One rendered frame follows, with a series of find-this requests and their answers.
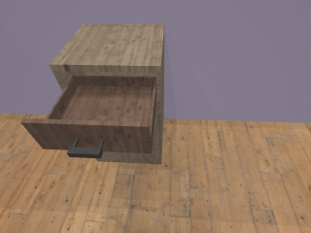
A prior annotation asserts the handle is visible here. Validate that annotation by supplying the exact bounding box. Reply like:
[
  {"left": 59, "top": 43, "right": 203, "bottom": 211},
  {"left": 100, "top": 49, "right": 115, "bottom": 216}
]
[{"left": 67, "top": 138, "right": 105, "bottom": 159}]

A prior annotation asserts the cabinet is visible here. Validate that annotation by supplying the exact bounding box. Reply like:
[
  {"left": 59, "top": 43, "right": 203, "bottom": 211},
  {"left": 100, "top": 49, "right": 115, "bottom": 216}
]
[{"left": 49, "top": 23, "right": 164, "bottom": 164}]

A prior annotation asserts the drawer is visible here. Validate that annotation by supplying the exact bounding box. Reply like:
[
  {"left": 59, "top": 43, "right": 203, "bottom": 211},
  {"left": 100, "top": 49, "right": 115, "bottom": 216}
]
[{"left": 21, "top": 75, "right": 157, "bottom": 153}]

